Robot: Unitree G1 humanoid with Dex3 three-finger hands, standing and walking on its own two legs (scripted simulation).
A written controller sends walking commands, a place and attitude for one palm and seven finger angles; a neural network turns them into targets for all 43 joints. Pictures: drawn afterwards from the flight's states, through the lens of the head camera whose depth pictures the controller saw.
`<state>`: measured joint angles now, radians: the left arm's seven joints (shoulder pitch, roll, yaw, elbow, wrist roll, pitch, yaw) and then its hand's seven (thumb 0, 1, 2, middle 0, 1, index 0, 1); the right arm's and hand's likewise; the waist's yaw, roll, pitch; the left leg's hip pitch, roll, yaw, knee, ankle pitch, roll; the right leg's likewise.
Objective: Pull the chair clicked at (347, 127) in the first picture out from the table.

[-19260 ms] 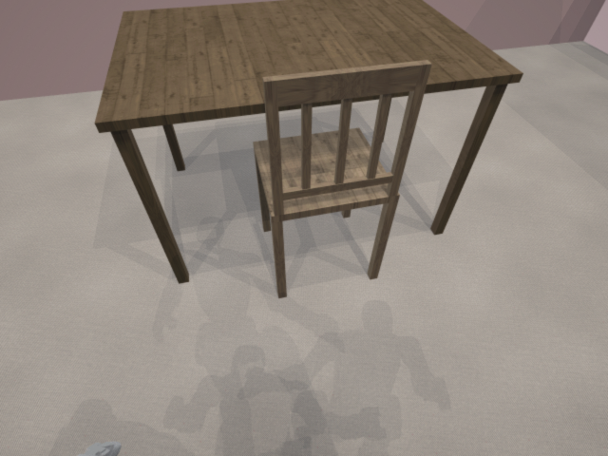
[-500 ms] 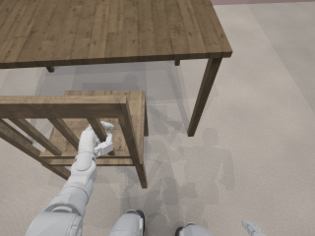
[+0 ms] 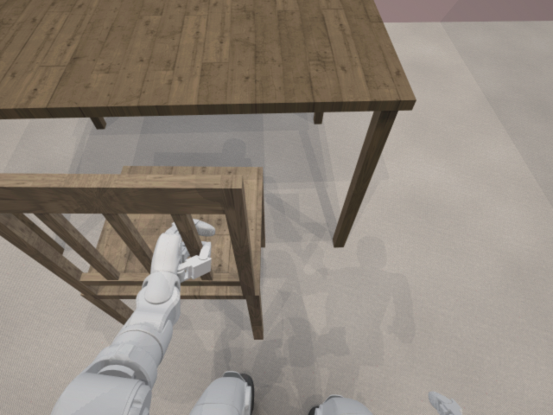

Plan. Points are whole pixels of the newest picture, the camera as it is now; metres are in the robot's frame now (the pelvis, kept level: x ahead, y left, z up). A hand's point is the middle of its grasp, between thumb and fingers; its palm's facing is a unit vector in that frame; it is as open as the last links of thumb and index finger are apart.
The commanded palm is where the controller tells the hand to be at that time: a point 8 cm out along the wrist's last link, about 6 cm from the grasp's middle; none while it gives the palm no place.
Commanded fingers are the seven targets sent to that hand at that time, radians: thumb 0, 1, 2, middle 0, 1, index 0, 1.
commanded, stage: step backward, pulling the chair out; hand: left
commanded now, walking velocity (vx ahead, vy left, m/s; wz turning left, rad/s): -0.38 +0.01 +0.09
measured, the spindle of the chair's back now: (140, 248) +0.38 +0.25 -0.07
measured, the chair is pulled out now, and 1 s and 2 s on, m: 0.17 0.22 0.44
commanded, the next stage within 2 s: none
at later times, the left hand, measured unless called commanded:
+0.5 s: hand (203, 258) +0.35 +0.13 -0.05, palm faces -0.02 -0.99 -0.16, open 5.4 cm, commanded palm +0.36 +0.19 -0.05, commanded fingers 0.00 0.90 0.90 -0.50 -1.45 -0.50 -1.45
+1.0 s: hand (204, 287) +0.30 +0.13 -0.05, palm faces -0.01 -0.99 -0.16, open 5.4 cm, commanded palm +0.29 +0.18 -0.05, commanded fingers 0.00 0.90 0.90 -0.50 -1.45 -0.50 -1.45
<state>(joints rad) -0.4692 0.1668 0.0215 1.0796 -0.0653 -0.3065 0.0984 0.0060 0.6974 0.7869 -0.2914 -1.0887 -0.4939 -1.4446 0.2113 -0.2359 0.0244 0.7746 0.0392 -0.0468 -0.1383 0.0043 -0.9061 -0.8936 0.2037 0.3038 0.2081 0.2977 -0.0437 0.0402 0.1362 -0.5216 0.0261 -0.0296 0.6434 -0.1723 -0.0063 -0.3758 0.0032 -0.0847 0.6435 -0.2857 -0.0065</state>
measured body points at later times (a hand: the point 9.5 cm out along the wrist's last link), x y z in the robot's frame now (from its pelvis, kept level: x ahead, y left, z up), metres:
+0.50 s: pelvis -0.01 +0.01 +0.00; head +0.07 +0.01 +0.44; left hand +0.35 +0.19 -0.04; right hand +0.09 -0.26 -0.12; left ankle +0.01 +0.14 -0.72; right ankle +0.03 -0.12 -0.72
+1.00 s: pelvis -0.07 +0.00 +0.01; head +0.03 +0.00 +0.44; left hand +0.30 +0.18 -0.04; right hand +0.02 -0.27 -0.13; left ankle -0.08 +0.14 -0.72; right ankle -0.02 -0.13 -0.72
